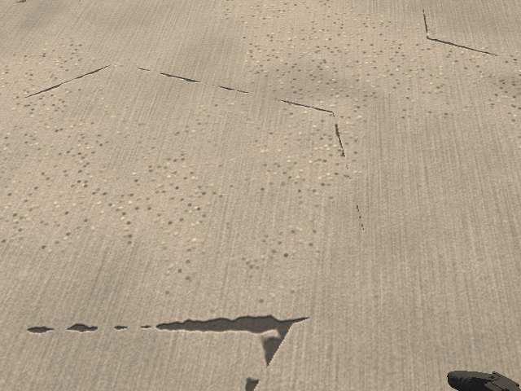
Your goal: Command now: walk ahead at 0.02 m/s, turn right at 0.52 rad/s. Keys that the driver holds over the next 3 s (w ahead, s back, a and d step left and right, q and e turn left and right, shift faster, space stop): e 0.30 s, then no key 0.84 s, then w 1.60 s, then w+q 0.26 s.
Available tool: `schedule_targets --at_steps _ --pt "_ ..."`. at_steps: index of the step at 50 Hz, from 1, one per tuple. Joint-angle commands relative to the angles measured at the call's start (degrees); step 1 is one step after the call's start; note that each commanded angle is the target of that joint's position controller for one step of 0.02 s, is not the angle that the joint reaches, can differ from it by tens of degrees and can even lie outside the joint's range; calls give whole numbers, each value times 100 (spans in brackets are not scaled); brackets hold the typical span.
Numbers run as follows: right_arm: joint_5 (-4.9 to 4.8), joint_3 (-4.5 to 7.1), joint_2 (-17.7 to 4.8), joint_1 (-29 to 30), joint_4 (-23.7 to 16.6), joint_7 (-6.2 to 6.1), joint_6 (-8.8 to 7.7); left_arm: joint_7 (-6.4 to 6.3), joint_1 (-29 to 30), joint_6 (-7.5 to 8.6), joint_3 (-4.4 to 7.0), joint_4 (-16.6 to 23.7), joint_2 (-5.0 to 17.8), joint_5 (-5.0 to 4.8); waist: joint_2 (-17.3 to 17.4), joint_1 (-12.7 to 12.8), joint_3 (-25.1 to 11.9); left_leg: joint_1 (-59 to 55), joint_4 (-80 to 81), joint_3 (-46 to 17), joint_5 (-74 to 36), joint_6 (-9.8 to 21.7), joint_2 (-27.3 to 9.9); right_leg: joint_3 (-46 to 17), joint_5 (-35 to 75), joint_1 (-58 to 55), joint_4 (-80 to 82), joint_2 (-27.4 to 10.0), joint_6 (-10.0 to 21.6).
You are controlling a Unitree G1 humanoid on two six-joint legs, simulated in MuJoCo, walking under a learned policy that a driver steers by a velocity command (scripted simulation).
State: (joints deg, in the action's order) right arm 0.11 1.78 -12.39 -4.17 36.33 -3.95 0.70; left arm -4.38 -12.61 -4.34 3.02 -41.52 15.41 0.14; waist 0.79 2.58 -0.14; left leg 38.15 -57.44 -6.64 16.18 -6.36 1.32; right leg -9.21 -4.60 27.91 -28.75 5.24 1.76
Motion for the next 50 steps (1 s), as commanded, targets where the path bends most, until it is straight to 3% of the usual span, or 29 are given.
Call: schedule_targets --at_steps 1,3,4,5,6,7,8,10,13,16,20,23,24,26,28,29,30,31,32,34,36,39,41,43,44,45,46,47,50 --pt "-70 169 -457 -619 -197 148 -56 -32 245 -21 286 625 914 -5 -1507 -264 -846 -1350 1444 336 44 86 264 -1675 -1716 -598 1201 -1192 902" --pt "-27 272 -549 -914 -78 207 -72 13 53 -27 288 672 793 -73 -1365 -344 -593 -2302 2631 376 -248 325 191 -1896 -2402 -250 1045 -1047 669" --pt "-8 356 -661 -1247 -10 199 -67 28 -106 -4 264 661 642 -101 -1165 -473 -550 -3150 3049 302 -91 477 -134 -1753 -2766 382 606 -811 440" --pt "104 448 -1015 -1797 37 203 -67 74 -177 6 165 708 116 -38 48 -574 -813 -4076 3439 -1080 515 960 -1614 -766 -3132 1384 -1537 -100 47" --pt "351 606 -1570 -1798 82 283 -73 110 446 196 183 1251 80 -79 1772 -594 -449 -4000 4110 -3276 229 1851 -2842 -387 -3551 3237 -2994 563 -199" --pt "422 555 -1333 -1651 4 246 -134 103 885 331 335 1251 532 -27 1359 -691 -40 -3884 4320 -3233 677 2054 -2705 -567 -3054 3935 -4151 289 -385" --pt "331 467 -1025 -1272 -37 206 -140 84 692 289 401 1082 714 4 1154 -470 106 -3521 4116 -2300 534 1700 -2268 -406 -2548 3808 -4889 223 -394" --pt "138 303 -682 -501 -220 145 -56 31 174 124 403 771 698 76 849 -130 87 -2561 3925 -934 -244 1216 -1540 -4 -1700 3050 -6052 229 -487" --pt "192 156 -667 -322 -261 62 -8 80 -169 25 332 838 612 10 740 128 -35 -1479 3952 11 -911 1339 -1187 528 -884 2008 -7498 265 -776" --pt "91 109 -686 -864 -150 -92 51 93 359 16 183 1198 476 22 607 -211 -1 -2149 3847 113 -1014 1653 -1302 492 -451 2397 -7131 74 -939" --pt "56 267 -1047 -1304 -51 -212 111 262 987 88 -21 1559 150 74 754 -511 -358 -3369 3845 -216 -589 1911 -1639 345 -566 2356 -4607 -304 -980" --pt "20 358 -1231 -1148 -121 -180 168 435 1077 179 -95 1531 0 -26 982 -568 -411 -2793 3938 -126 1 1914 -1743 846 -1357 844 -2622 -592 -734" --pt "-6 368 -1256 -1171 -106 -144 170 485 934 205 -72 1446 50 -85 1048 -548 -346 -2382 3978 -99 229 1889 -1740 1033 -1693 145 -2145 -559 -586" --pt "-68 335 -1139 -1253 -30 -72 144 543 453 261 21 1160 180 -140 977 -427 -161 -1876 3833 -172 553 1817 -1746 1186 -1118 -935 -943 -473 -224" --pt "-38 204 -740 -1518 151 17 71 506 -6 286 95 866 203 -105 566 -246 -157 -1499 3235 85 241 1401 -1402 1162 -590 -2017 412 -328 -4" --pt "84 127 -427 -1611 137 88 11 463 -162 312 123 898 398 -70 -109 -332 -426 -1003 2146 501 621 879 -1000 165 451 -2794 400 -1091 144" --pt "256 -19 -79 -1558 -177 184 -111 440 -102 301 151 878 700 76 -1688 -534 -685 51 1222 873 1631 401 -675 -1302 1123 -3061 378 -2416 921" --pt "128 186 -675 -678 -334 144 -151 479 -211 367 138 817 513 247 -1345 45 -499 193 926 325 1754 292 -631 -1926 144 -2288 924 -2628 1539" --pt "12 286 -884 -475 -328 111 -117 492 -51 438 90 729 389 314 -1144 -52 -197 256 599 192 1522 302 -699 -1749 -524 -2049 1073 -2459 1479" --pt "114 328 -778 -933 38 76 30 480 398 476 24 676 165 154 -1135 -330 -104 -131 348 191 999 236 -698 -1159 -1300 -1523 1139 -2045 1071" --pt "130 317 -586 -1310 318 125 67 472 696 479 25 607 136 162 -1002 -557 -33 -1003 357 353 371 211 -591 -482 -1244 -697 1172 -1581 794" --pt "65 220 -312 -1182 424 182 4 459 538 479 -16 435 -22 156 -846 -419 -38 -1646 1223 498 66 250 -495 -138 -1201 -577 1077 -1370 786" --pt "56 194 -273 -1109 451 202 -48 447 369 475 -52 310 -77 148 -760 -373 -78 -2016 2138 525 -75 284 -436 -229 -1167 -799 888 -1409 818" --pt "170 199 -357 -1229 518 205 -82 451 93 525 -85 105 -161 98 -499 -444 -174 -2694 2774 448 -850 278 -497 -198 -1059 -776 616 -1271 506" --pt "172 227 -545 -1359 501 192 -91 475 -21 575 -112 28 -224 105 -292 -409 -227 -3031 2816 181 -1383 342 -785 -160 -1142 -632 436 -1149 297" --pt "65 326 -871 -1305 595 194 -83 513 -241 631 -75 1 -138 81 254 -176 -124 -3029 2619 196 -1341 494 -771 87 -928 -506 473 -897 147" --pt "12 333 -707 -1319 664 227 -82 496 -76 633 -36 -74 9 50 207 -366 -86 -2642 2656 267 -849 538 -630 363 -902 -822 328 -750 37" --pt "33 286 -541 -1334 728 235 -92 472 69 604 -18 -102 15 24 158 -403 -47 -2525 2740 279 -820 525 -600 448 -890 -929 219 -727 -4" --pt "53 248 -431 -1271 847 229 -115 425 -36 511 -19 -265 -153 30 224 -327 -54 -2510 2750 350 -1002 490 -563 560 -506 -1116 64 -682 -9"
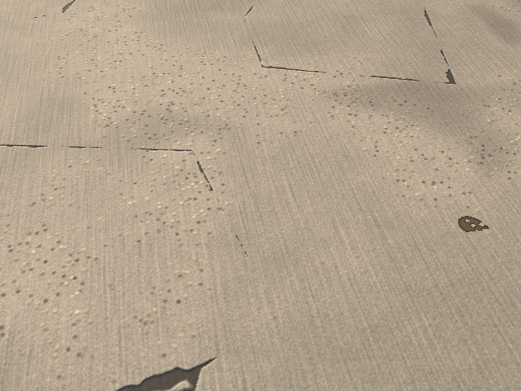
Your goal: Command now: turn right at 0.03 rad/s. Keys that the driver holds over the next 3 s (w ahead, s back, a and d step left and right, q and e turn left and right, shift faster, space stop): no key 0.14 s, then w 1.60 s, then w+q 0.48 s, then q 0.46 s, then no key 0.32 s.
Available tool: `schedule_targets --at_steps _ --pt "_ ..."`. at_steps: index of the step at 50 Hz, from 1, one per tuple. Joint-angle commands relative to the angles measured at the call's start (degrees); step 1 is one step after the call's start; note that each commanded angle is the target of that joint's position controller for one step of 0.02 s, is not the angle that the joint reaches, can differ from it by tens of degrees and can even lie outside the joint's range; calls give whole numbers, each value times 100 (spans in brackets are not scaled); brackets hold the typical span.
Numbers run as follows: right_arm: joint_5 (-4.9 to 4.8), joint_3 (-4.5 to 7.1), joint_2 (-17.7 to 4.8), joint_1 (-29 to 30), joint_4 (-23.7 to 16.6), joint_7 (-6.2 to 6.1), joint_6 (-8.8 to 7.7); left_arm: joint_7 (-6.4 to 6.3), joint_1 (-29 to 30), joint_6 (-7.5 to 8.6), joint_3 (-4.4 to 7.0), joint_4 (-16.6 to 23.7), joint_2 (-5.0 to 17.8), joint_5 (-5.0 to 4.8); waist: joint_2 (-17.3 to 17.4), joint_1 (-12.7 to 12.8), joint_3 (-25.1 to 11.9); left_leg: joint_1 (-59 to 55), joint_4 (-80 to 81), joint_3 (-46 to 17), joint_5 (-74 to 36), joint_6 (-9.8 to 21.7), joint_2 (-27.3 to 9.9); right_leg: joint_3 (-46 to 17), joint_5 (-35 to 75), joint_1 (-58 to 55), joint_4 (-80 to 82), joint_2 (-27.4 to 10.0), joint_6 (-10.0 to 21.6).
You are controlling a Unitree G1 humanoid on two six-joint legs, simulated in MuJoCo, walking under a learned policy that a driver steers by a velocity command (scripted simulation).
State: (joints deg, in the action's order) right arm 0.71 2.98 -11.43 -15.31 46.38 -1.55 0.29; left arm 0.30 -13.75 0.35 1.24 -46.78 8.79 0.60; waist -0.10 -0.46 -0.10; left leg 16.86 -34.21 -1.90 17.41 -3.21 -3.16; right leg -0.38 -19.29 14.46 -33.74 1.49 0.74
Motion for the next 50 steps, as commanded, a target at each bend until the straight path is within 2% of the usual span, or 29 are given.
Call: schedule_targets --at_steps 1,7,9,10,12,13,15,16,18,19,20,21,22,24,26,29,32,35,37,39,40,41,42,43,44,45,46,47,50 --pt "-10 122 -513 -174 -119 -18 -80 -50 35 33 166 197 495 -19 282 -14 -88 -386 417 -112 -1167 181 -109 -305 1056 161 524 -307 99" --pt "-36 119 -484 -114 72 -64 -102 -132 -55 11 247 -167 523 -68 106 19 -51 -362 386 -50 -1380 211 -51 -229 1392 -43 441 -277 34" --pt "-104 148 -484 -242 206 -79 -77 -155 -220 -31 312 -334 622 -132 -26 42 -84 -252 197 213 142 318 207 -104 -161 -47 416 -128 145" --pt "-151 160 -491 -205 197 -90 -82 -165 -249 -38 351 -352 715 -184 -139 74 142 35 98 278 1116 409 311 -252 -1284 137 541 -183 287" --pt "-224 129 -382 34 67 -107 -218 -196 -527 66 396 -391 905 -269 -469 240 762 926 -291 281 1760 514 404 -1167 -2673 216 1107 -704 712" --pt "-266 99 -273 214 -26 -88 -361 -204 -735 147 439 -448 1086 -282 -869 303 945 1352 -806 425 1393 521 453 -1964 -3004 40 1543 -1194 1024" --pt "-310 102 -301 576 -172 -21 -611 -211 -799 297 481 -501 1271 -266 -1148 337 1205 1852 -1094 243 947 715 271 -3070 -2556 -112 1913 -1896 1462" --pt "-294 121 -324 491 -123 25 -681 -207 -627 333 467 -469 1222 -248 -1110 213 1115 1632 -822 234 960 830 229 -2914 -1981 -92 1756 -1900 1401" --pt "-278 216 -368 -734 427 104 -722 -171 107 298 401 -296 1011 -241 -823 -424 572 -566 234 209 378 987 322 -1701 -1052 910 1040 -1256 829" --pt "-269 382 -806 -1577 699 110 -733 -171 644 352 313 -53 745 -238 208 -786 438 -1519 915 -1016 512 1260 -261 -469 -213 1797 -525 -425 277" --pt "-212 576 -1528 -2353 904 194 -753 -200 796 500 308 176 649 -275 1994 -958 162 -2784 1907 -3623 77 2036 -1542 101 -458 3226 -2615 235 -106" --pt "-93 392 -1030 -2186 808 210 -759 -183 888 618 375 172 908 -274 1425 -820 185 -3116 1963 -4176 -373 2186 -1825 -565 -1307 4083 -3520 120 -4" --pt "-72 300 -798 -1837 712 198 -759 -145 733 673 381 114 878 -309 1047 -552 364 -3139 1730 -3503 -947 2021 -1726 -619 -1010 4438 -4002 -125 164" --pt "-114 197 -610 -1326 596 200 -687 -113 612 632 375 -13 773 -244 311 -263 296 -2737 1704 -2252 -1828 1632 -1416 -395 -10 4275 -3720 -582 317" --pt "-101 99 -422 -1262 663 190 -606 -35 564 512 367 -58 596 -194 477 -131 206 -2081 1965 -1397 -2277 1328 -1034 -170 664 3462 -3152 -696 242" --pt "-114 93 -565 -1246 685 100 -560 -1 1083 407 295 152 499 -138 459 -139 406 -1461 2303 -702 -2517 1284 -763 89 1472 3058 -2026 -568 31" --pt "-113 127 -818 -1314 719 -8 -548 58 1936 448 195 446 411 -158 528 -325 612 -884 2650 -365 -2192 1237 -639 330 2280 2226 -516 -268 -39" --pt "-207 164 -871 -1442 877 -25 -571 134 2298 456 199 620 592 -210 656 -346 752 -1267 2692 -395 -2122 1282 -892 236 2322 2056 93 -246 101" --pt "-225 198 -897 -1411 937 -23 -535 183 2322 493 240 688 747 -206 630 -224 685 -1799 2332 -360 -2928 1205 -1080 214 1994 1996 310 -206 305" --pt "-202 250 -1041 -1283 922 -25 -470 186 1700 509 372 562 1015 -160 790 171 108 -2040 1387 -208 -4992 1063 -1055 445 1571 946 318 105 546" --pt "-173 237 -1039 -1153 884 -22 -434 158 722 496 506 281 1245 -183 792 663 -436 -1738 321 -35 -5615 933 -839 491 1575 -338 370 229 737" --pt "-95 179 -950 -995 751 1 -436 104 -506 473 622 -9 1575 -158 461 1147 -1222 -393 -1363 77 -4344 762 -590 -460 1526 -2341 176 -592 1085" --pt "-108 -64 -101 -1780 700 94 -538 116 -1141 471 684 -203 2025 -91 -1175 712 -2304 1767 -3733 2 45 430 485 -3506 -149 -4289 834 -2212 2045" --pt "-262 31 -506 -1597 828 165 -706 118 -1165 442 540 -268 1505 -122 -1218 874 -2357 2418 -4515 -778 1304 542 530 -4639 -986 -4177 1719 -2272 2056" --pt "-388 143 -864 -941 565 173 -779 104 -451 452 458 -199 1267 -154 -1045 733 -1163 2977 -4652 -546 949 608 185 -3682 -836 -3273 1856 -2077 1764" --pt "-348 164 -963 -454 409 128 -804 108 136 485 403 -58 1127 -150 -393 526 -617 2705 -4346 -413 363 654 -125 -2888 -168 -2143 2022 -1861 1571" --pt "-235 211 -921 -278 381 66 -779 135 498 530 371 -26 1022 -75 -63 281 -308 2362 -3947 -334 17 642 -328 -2334 543 -1268 2153 -1654 1438" --pt "-171 234 -837 -386 397 29 -702 145 657 577 322 -35 882 -11 -125 42 -277 1901 -3694 -399 -186 647 -508 -1929 959 -717 2303 -1445 1346" --pt "-165 202 -531 -467 350 -10 -512 137 469 636 306 -259 919 -71 -341 -157 -72 1653 -3101 -309 -336 539 -644 -1320 1241 -9 2671 -1323 1429"
Over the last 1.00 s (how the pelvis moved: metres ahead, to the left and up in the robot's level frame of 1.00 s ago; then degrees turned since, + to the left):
0.02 0.01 0.00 -17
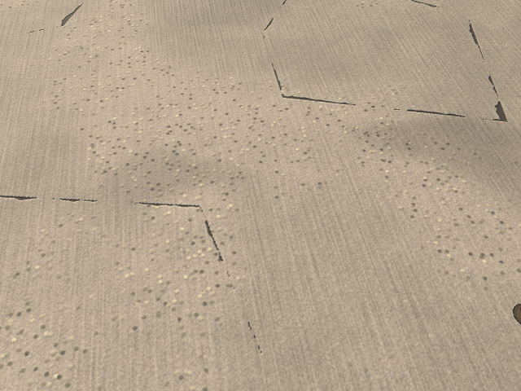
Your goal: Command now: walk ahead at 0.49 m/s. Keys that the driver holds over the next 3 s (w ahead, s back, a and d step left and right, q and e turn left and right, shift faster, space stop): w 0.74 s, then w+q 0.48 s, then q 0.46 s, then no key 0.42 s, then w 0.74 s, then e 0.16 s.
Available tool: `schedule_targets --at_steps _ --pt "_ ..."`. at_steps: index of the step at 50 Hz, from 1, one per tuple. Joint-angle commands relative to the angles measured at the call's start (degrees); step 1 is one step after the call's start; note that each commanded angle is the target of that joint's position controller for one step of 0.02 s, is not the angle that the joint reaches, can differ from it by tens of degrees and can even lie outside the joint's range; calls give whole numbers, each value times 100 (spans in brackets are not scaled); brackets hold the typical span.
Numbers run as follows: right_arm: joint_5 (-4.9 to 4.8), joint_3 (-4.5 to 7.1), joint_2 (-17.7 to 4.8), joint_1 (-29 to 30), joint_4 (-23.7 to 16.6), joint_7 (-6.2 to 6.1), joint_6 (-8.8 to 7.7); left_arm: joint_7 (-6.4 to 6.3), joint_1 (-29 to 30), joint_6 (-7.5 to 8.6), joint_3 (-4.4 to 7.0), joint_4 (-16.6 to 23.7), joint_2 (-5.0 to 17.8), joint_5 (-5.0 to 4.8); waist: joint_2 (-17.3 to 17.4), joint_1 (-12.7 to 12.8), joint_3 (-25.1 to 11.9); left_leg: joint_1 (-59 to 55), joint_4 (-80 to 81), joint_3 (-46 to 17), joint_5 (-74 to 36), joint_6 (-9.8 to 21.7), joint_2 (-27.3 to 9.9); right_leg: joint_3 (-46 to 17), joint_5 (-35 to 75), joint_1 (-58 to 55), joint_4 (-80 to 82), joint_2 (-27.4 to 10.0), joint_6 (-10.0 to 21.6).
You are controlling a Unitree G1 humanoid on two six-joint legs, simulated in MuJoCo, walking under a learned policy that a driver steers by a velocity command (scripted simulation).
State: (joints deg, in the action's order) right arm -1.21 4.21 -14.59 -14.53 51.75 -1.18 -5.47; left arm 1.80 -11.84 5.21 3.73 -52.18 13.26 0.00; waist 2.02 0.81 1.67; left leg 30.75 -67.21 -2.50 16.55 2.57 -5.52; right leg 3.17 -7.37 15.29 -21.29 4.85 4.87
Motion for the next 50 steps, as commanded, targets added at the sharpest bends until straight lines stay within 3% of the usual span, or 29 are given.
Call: schedule_targets --at_steps 1,5,8,12,15,16,17,18,19,20,21,22,23,25,28,31,34,38,40,42,43,44,45,46,47,48,49,50 --pt "54 85 -255 -311 -281 -60 89 -54 180 152 71 227 572 -7 -528 -264 -119 448 472 -211 -481 -107 -429 -1553 92 -13 1520 -1643 1035" --pt "130 50 -280 643 -595 4 62 -176 -283 110 92 71 805 -46 -384 -17 83 864 2001 -76 -1856 -238 -338 -1142 551 -275 1559 -1498 860" --pt "73 -33 -187 1291 -765 92 30 -183 -662 84 85 -67 894 -109 -408 222 131 528 2987 142 -2459 -242 -88 -852 592 -452 1484 -1392 702" --pt "7 -94 -265 1972 -1033 251 -13 -187 -1115 -5 86 -267 955 -141 -425 446 284 687 3608 167 -2113 -169 45 -949 560 -1285 1142 -1701 683" --pt "-10 -66 -467 1878 -1128 336 -76 -202 -1136 -103 126 -321 1097 -133 -607 245 156 307 3891 239 -1365 72 196 -1052 1324 -1803 670 -1948 538" --pt "-3 -3 -613 1489 -1041 335 -94 -202 -1007 -130 134 -291 1149 -132 -687 -13 -79 -308 4002 385 -1213 189 363 -943 2254 -1830 217 -1865 448" --pt "9 131 -861 583 -765 307 -99 -199 -931 -157 93 -256 1055 -106 -638 -439 -641 -1542 4039 492 -1283 374 500 -697 3050 -1620 -766 -1570 305" --pt "91 262 -1308 -613 -508 252 -101 -210 -875 -150 -4 -83 861 -5 -195 -872 -1565 -3421 3768 -457 -1603 766 -379 -406 2094 -512 -2494 -1232 95" --pt "117 373 -1766 -1110 -319 271 -61 -144 -1590 -17 -222 -50 124 -33 1370 -599 -2424 -5566 4320 -3171 -494 1724 -1702 -251 -1265 1908 -4621 -192 -326" --pt "78 207 -1159 -1121 -346 270 -40 -121 -1366 115 -115 -143 625 -151 1110 -758 -2505 -5607 4881 -3931 61 1693 -1748 -1025 -2441 2614 -5384 -309 -277" --pt "66 112 -902 -572 -442 246 -48 -114 -795 188 -11 40 1016 -265 785 -701 -1557 -4864 4953 -3026 -148 1381 -1523 -985 -2051 3027 -5529 -622 -181" --pt "98 62 -774 -123 -552 234 -50 -150 -444 201 -18 113 979 -258 294 -537 -1073 -4003 5067 -2299 -725 1230 -1295 -814 -1531 2864 -5303 -919 -169" --pt "133 18 -627 170 -581 259 -62 -184 -281 172 7 146 902 -166 48 -370 -677 -3257 5258 -1822 -1261 1159 -1080 -750 -1196 2646 -4891 -1089 -202" --pt "180 -22 -494 301 -550 298 -109 -201 -432 26 17 122 694 -105 195 -78 -514 -2584 5605 -1331 -1584 1074 -828 -767 -855 2086 -4437 -1265 -231" --pt "139 26 -687 124 -419 267 -138 -210 -265 -102 5 199 544 -58 131 12 -282 -2283 5908 -876 -2008 1153 -765 -671 -439 2230 -3830 -1312 -367" --pt "119 45 -784 -127 -278 175 -84 -191 353 -104 -1 406 514 -9 102 -119 -86 -2320 6039 -490 -2112 1048 -635 -613 511 2470 -2781 -1291 -475" --pt "76 43 -846 -368 -149 123 -59 -135 956 -65 -49 569 429 -35 150 -302 58 -2263 6097 -130 -1920 879 -447 -435 1320 2144 -1742 -1107 -472" --pt "21 58 -904 -822 105 109 7 -42 1677 -28 -82 828 480 -83 120 -528 278 -2817 5918 -222 -1760 866 -678 -410 1280 2184 -1100 -968 -407" --pt "-1 78 -944 -906 177 80 74 21 1857 36 -70 965 562 -89 142 -482 329 -3173 5635 -416 -1933 832 -852 -488 915 2222 -831 -917 -316" --pt "-11 122 -1057 -820 171 49 133 54 1630 100 -15 948 726 -88 247 -287 181 -3313 5296 -588 -2328 750 -936 -454 521 1717 -638 -798 -233" --pt "-13 134 -1108 -699 141 43 159 43 1243 128 49 858 848 -84 312 -43 -34 -3245 4894 -560 -3001 679 -850 -323 386 1072 -524 -651 -160" --pt "10 90 -1002 -631 101 43 176 0 396 143 185 601 1090 -70 253 345 -559 -2951 4018 -377 -3537 533 -537 -238 435 -159 -482 -572 -11" --pt "97 -17 -748 -573 -63 43 167 -64 -722 152 313 385 1494 20 -138 762 -1453 -1867 2394 -118 -2550 314 -152 -1044 598 -1976 -790 -1408 337" --pt "60 -217 -9 -1373 -107 78 67 -78 -1194 77 416 250 1904 37 -1623 476 -2334 462 283 236 656 -121 782 -3477 -360 -4110 -393 -2857 1151" --pt "-69 -106 -500 -1192 -28 79 -15 -86 -1184 55 265 289 1348 -2 -1515 631 -2385 1020 -581 -522 1683 -100 652 -4210 -1038 -3913 173 -2902 1124" --pt "-182 17 -889 -690 -205 75 -41 -110 -752 62 171 352 1056 -22 -1209 586 -1496 1386 -802 -516 1279 -43 369 -3356 -1082 -3172 328 -2721 847" --pt "-168 26 -869 -388 -286 41 -24 -117 -332 76 118 418 891 -11 -846 419 -1013 1255 -664 -357 773 -30 82 -2675 -765 -2354 495 -2534 697" --pt "-89 57 -799 -227 -323 13 19 -98 -18 99 75 416 714 16 -664 263 -621 1045 -393 -332 424 -32 -81 -2170 -428 -1631 735 -2333 616"
Over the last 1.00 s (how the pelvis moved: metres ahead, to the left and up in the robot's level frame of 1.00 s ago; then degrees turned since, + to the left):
0.36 0.00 0.01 1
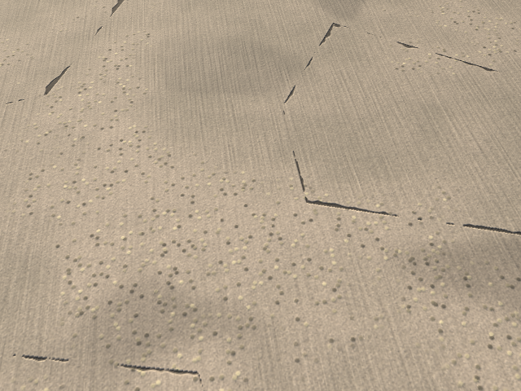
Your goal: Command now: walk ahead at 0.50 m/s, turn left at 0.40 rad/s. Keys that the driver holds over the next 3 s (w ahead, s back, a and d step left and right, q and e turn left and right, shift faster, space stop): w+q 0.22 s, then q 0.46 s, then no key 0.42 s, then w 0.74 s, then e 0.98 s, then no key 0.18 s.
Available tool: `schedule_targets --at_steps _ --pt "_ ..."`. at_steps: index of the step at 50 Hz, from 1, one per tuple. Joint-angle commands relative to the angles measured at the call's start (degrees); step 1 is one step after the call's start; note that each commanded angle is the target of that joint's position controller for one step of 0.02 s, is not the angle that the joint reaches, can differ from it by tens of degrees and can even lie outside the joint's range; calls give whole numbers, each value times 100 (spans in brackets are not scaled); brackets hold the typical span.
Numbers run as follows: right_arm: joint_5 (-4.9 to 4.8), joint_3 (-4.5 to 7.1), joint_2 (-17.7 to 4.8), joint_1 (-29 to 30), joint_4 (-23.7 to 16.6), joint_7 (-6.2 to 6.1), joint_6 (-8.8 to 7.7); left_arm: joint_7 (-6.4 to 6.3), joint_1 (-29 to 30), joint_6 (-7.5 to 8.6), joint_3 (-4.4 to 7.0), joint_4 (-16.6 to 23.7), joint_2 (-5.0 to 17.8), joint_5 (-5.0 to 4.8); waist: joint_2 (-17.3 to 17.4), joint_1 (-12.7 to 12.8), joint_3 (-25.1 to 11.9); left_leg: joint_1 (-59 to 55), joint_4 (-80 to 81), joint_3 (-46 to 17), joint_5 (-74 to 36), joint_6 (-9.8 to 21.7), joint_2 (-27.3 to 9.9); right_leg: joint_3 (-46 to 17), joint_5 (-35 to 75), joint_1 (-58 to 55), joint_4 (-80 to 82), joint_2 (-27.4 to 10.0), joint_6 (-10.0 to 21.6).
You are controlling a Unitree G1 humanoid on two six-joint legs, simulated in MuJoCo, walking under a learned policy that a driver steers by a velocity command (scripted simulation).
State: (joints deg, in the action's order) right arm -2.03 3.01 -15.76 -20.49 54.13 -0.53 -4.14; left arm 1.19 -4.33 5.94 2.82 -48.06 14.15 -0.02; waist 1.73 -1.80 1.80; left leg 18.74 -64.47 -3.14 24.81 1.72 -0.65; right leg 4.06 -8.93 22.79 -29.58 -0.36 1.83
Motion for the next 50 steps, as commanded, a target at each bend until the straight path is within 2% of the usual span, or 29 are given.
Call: schedule_targets --at_steps 1,3,6,11,14,17,18,19,20,21,22,23,24,25,26,27,29,31,33,36,38,41,43,44,45,46,47,48,50 --pt "14 207 -579 256 -555 -52 -35 -31 -595 62 137 -9 524 69 -797 320 -496 1902 -480 -325 -652 65 -725 -1835 -36 -1919 1754 -1664 847" --pt "-11 191 -317 161 -592 -27 114 -34 -462 99 158 -67 517 69 -782 154 -297 1668 -279 -288 -826 45 -816 -1284 263 -1459 2069 -1568 865" --pt "41 200 -257 465 -809 -21 230 -107 -551 123 236 -177 727 85 -532 110 -68 2038 187 -327 -1391 -51 -863 -671 785 -1379 2272 -1582 921" --pt "76 140 -169 1253 -1105 147 183 -203 -751 48 291 -242 942 65 -407 340 133 2000 1739 54 -2644 -68 -748 253 1114 -1622 2334 -1393 761" --pt "145 96 -118 1826 -1406 271 174 -265 -895 -89 321 -268 1081 9 -361 502 315 1847 2495 477 -2685 -27 -553 655 2335 -1927 1908 -1427 663" --pt "159 188 -335 1714 -1598 374 217 -321 -891 -259 383 -242 1288 -122 -632 331 25 1415 2780 740 -2074 158 -232 778 3767 -2435 1099 -1556 480" --pt "163 255 -472 1423 -1575 392 226 -349 -800 -307 412 -194 1358 -175 -725 152 -171 1055 2856 853 -1813 265 -43 792 4353 -2521 613 -1551 396" --pt "149 367 -672 834 -1449 395 219 -367 -688 -361 423 -142 1374 -207 -685 -173 -462 393 3168 927 -1889 411 174 842 4533 -2483 -203 -1445 273" --pt "158 530 -986 131 -1267 311 209 -358 -696 -373 383 -112 1255 -200 -431 -527 -834 -688 3703 844 -2650 603 357 935 3860 -2065 -1388 -1150 5" --pt "179 659 -1574 -92 -1258 152 246 -313 -1023 -334 234 23 776 96 756 -338 -1276 -2204 3461 -609 -5148 968 -733 940 324 -520 -3203 -700 -374" --pt "337 627 -1910 333 -1598 139 230 -240 -1521 -223 98 212 441 177 1482 211 -2201 -3535 3677 -3458 -6497 2387 -2166 34 -3251 1194 -5144 419 -715" --pt "309 548 -1589 271 -1736 215 233 -177 -1264 -155 188 176 927 2 517 -203 -2829 -3524 3972 -3317 -5999 2446 -2118 -995 -3080 1340 -5463 152 -634" --pt "253 484 -1302 588 -1777 220 212 -172 -815 -143 200 356 986 -166 324 -143 -2158 -2923 4120 -2645 -4939 2190 -1829 -917 -2535 1692 -5283 -29 -511" --pt "138 433 -1063 942 -1778 199 210 -249 -681 -187 205 282 935 -100 -143 35 -1412 -2019 4244 -2033 -4236 1773 -1437 -876 -2087 1703 -4737 -299 -495" --pt "107 374 -863 1180 -1827 144 241 -332 -618 -277 242 268 996 -14 -81 166 -1090 -1289 4369 -1740 -3818 1561 -1219 -891 -1803 1469 -4276 -443 -492" --pt "170 342 -810 1306 -1886 113 278 -350 -647 -374 270 273 1034 9 62 305 -929 -680 4485 -1560 -3685 1465 -1043 -857 -1648 1080 -4040 -438 -479" --pt "281 385 -949 1288 -1953 69 284 -366 -763 -446 249 316 877 74 183 401 -992 -250 4541 -1436 -3980 1469 -906 -770 -1411 743 -3599 -278 -526" --pt "246 425 -1054 1181 -1975 5 293 -401 -689 -468 216 380 781 86 231 371 -1119 -311 4490 -1464 -4014 1446 -869 -821 -1245 789 -3083 -183 -601" --pt "189 433 -1080 1162 -2020 -70 355 -419 -515 -509 204 456 776 75 303 302 -1193 -381 4482 -1619 -3284 1350 -829 -925 -992 859 -2686 -138 -660" --pt "198 388 -991 1252 -2090 -142 448 -399 -323 -556 196 525 783 33 479 215 -1055 -254 4545 -1742 -1933 1163 -712 -964 -660 785 -2146 -117 -690" --pt "240 352 -926 1219 -2078 -147 481 -374 -225 -541 181 576 767 24 601 132 -943 -167 4523 -1809 -1611 1128 -691 -929 -649 592 -1820 -121 -681" --pt "276 289 -841 1119 -2043 -110 516 -310 -209 -464 168 639 769 11 701 51 -905 -297 4261 -1971 -2031 1123 -759 -824 -919 215 -1280 -81 -586" --pt "243 215 -741 1166 -2038 -93 543 -238 -398 -396 155 616 695 13 668 200 -900 -353 3970 -1998 -2437 996 -691 -693 -587 -322 -333 -23 -421" --pt "212 172 -658 1103 -2002 -93 555 -195 -531 -362 150 586 683 44 584 304 -841 -234 3825 -1911 -2395 802 -536 -685 107 -792 456 -75 -289" --pt "249 127 -522 874 -1981 -97 539 -187 -599 -346 199 622 979 150 145 201 -843 46 3420 -1649 -1794 479 -234 -1205 769 -1254 723 -679 -55" --pt "300 107 -404 436 -1971 -74 492 -220 -414 -381 278 702 1412 209 -1167 -232 -817 578 2613 -819 -85 131 553 -2116 2140 -1565 771 -1612 516" --pt "299 171 -651 780 -2081 -70 435 -218 -414 -400 207 638 1084 259 -1727 -38 -700 752 2263 -419 546 -110 578 -2781 2000 -1150 1017 -2079 1202" --pt "273 251 -917 1070 -2092 -80 426 -220 -359 -383 170 696 927 219 -1434 148 -646 708 1724 -433 633 -243 396 -2764 1818 -1129 1052 -1984 1290" --pt "230 287 -819 1144 -1992 -98 528 -254 -324 -378 193 690 1012 82 -1117 206 -595 939 1101 -343 639 -455 327 -2325 2064 -1346 906 -1718 1124"
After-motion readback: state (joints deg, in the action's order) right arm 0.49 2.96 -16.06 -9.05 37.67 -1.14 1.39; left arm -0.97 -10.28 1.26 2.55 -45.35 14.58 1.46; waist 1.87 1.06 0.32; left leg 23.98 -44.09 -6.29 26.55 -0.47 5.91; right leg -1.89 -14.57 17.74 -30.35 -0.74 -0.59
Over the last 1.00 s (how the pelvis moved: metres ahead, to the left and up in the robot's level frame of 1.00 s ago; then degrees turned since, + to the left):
0.56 0.02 -0.01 5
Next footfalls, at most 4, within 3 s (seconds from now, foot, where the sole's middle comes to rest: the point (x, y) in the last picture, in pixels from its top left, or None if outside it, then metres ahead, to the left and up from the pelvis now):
0.42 left None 0.35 0.17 -0.77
0.90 right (277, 390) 0.46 0.00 -0.77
1.16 left None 0.28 0.18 -0.77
1.88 left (131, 328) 0.64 0.38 -0.77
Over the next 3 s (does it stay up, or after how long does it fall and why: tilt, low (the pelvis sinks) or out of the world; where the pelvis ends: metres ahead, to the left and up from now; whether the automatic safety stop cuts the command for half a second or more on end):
stays up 0.70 0.30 0.01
